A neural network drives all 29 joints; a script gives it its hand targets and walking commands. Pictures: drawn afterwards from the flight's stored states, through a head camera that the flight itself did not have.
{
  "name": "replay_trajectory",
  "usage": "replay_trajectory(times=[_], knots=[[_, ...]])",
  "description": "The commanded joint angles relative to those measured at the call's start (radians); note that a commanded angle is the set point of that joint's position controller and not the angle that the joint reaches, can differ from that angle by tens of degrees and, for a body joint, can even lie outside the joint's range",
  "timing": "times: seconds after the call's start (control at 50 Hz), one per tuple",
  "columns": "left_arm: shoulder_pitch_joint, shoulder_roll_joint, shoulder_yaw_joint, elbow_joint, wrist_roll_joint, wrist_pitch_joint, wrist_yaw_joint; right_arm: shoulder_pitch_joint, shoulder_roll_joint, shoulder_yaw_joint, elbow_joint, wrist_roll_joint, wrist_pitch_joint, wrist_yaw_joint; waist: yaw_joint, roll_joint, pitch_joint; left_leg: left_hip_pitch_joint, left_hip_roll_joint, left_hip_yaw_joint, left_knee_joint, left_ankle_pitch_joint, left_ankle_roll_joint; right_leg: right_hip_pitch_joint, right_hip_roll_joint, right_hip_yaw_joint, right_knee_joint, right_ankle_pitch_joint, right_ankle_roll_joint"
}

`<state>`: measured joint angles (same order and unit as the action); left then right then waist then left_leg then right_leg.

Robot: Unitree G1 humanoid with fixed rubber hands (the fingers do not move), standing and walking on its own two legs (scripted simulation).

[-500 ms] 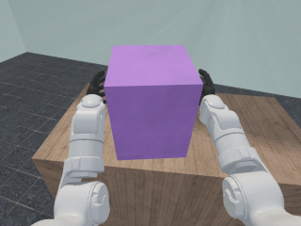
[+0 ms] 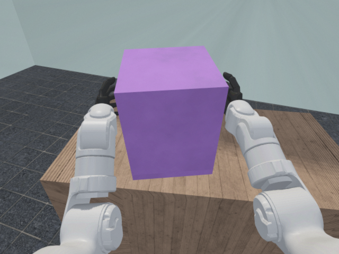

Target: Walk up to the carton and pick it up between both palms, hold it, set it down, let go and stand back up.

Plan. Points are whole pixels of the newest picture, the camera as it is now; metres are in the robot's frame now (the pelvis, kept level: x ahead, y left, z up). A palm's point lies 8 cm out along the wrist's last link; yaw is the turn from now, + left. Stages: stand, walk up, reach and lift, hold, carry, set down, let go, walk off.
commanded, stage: hold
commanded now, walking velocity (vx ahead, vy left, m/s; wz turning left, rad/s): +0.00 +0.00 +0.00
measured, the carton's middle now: (168, 112) +0.40 +0.00 +0.20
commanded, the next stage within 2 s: none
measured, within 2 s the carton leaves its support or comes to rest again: neither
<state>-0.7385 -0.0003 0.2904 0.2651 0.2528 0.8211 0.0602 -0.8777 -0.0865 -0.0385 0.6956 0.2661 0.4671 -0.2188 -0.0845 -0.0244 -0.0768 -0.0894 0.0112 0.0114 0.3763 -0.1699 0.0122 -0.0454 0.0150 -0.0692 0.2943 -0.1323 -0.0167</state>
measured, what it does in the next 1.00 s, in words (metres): stands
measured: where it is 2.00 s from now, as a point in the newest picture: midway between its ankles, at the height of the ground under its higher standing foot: outside the picture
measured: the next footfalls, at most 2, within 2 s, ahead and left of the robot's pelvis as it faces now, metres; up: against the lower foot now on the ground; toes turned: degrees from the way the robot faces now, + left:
none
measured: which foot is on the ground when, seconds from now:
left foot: down 0.00-1.00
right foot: down 0.00-1.00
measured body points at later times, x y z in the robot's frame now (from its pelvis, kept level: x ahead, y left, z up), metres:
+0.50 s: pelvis +0.01 +0.00 +0.00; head -0.08 +0.02 +0.44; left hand +0.38 +0.15 +0.24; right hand +0.39 -0.14 +0.25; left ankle +0.03 +0.11 -0.75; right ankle +0.03 -0.11 -0.75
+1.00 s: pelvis +0.01 +0.00 +0.00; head -0.08 +0.01 +0.44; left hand +0.38 +0.15 +0.24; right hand +0.39 -0.14 +0.25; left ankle +0.03 +0.11 -0.75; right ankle +0.03 -0.11 -0.75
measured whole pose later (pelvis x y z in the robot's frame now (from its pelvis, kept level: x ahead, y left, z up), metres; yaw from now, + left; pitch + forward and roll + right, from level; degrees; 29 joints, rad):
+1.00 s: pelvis +0.01 +0.00 +0.00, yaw +1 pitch -7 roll -1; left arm -0.76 0.00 0.32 0.26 0.26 0.86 0.03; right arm -0.90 -0.08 -0.04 0.65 0.28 0.55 -0.26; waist -0.09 -0.02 -0.09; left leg -0.08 0.00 -0.02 0.37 -0.18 0.01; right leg -0.03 0.02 -0.06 0.29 -0.15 -0.02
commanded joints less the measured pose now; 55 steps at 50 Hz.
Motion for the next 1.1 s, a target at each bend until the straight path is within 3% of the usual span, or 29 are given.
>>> replay_trajectory(times=[0.0, 0.14, 0.24, 0.34, 0.54, 0.64, 0.82, 1.08], knots=[[-1.010, -0.588, -0.486, -0.215, -0.233, -0.122, -0.140, -0.898, 0.705, 0.325, -0.355, 0.125, -0.035, 0.118, -0.022, 0.083, -0.434, 0.076, -0.040, -0.036, -0.048, 0.158, -0.030, 0.093, 0.043, 0.043, -0.020, 0.104, 0.055], [-1.000, -0.555, -0.424, -0.139, -0.210, -0.110, -0.163, -0.906, 0.694, 0.289, -0.303, 0.114, -0.010, 0.115, -0.011, 0.063, -0.389, 0.017, -0.043, -0.031, -0.075, 0.074, -0.019, 0.120, 0.033, 0.052, -0.025, 0.047, 0.064], [-1.015, -0.555, -0.421, -0.167, -0.212, -0.112, -0.165, -0.908, 0.701, 0.306, -0.309, 0.135, -0.004, 0.111, -0.013, 0.067, -0.437, 0.051, -0.046, -0.034, -0.055, 0.156, -0.029, 0.139, 0.037, 0.045, -0.014, 0.128, 0.066], [-0.986, -0.563, -0.448, -0.235, -0.224, -0.105, -0.162, -0.889, 0.691, 0.347, -0.391, 0.182, 0.008, 0.089, -0.025, 0.085, -0.483, 0.098, -0.049, -0.047, -0.018, 0.277, -0.051, 0.173, 0.048, 0.048, 0.004, 0.247, 0.071], [-0.951, -0.548, -0.440, -0.239, -0.196, -0.078, -0.179, -0.848, 0.674, 0.346, -0.397, 0.175, 0.037, 0.086, -0.021, 0.075, -0.381, 0.089, -0.047, -0.041, -0.038, 0.242, -0.052, 0.136, 0.053, 0.040, -0.013, 0.176, 0.071], [-0.994, -0.568, -0.468, -0.261, -0.223, -0.085, -0.174, -0.883, 0.686, 0.347, -0.433, 0.179, 0.033, 0.089, -0.023, 0.095, -0.426, 0.090, -0.047, -0.043, -0.032, 0.240, -0.057, 0.129, 0.053, 0.039, -0.011, 0.168, 0.064], [-0.979, -0.545, -0.433, -0.203, -0.206, -0.085, -0.178, -0.873, 0.692, 0.341, -0.387, 0.156, 0.041, 0.091, -0.011, 0.050, -0.403, 0.067, -0.051, -0.038, -0.051, 0.174, -0.036, 0.128, 0.044, 0.046, -0.015, 0.145, 0.075], [-0.995, -0.557, -0.443, -0.223, -0.205, -0.091, -0.189, -0.883, 0.686, 0.332, -0.413, 0.167, 0.031, 0.081, -0.027, 0.089, -0.442, 0.094, -0.052, -0.040, -0.034, 0.235, -0.051, 0.139, 0.048, 0.040, -0.007, 0.186, 0.073]])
